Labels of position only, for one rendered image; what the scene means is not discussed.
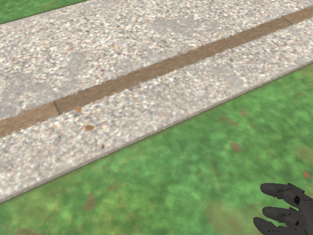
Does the robot right hand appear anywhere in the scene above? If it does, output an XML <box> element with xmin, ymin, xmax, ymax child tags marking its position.
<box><xmin>253</xmin><ymin>183</ymin><xmax>313</xmax><ymax>235</ymax></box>

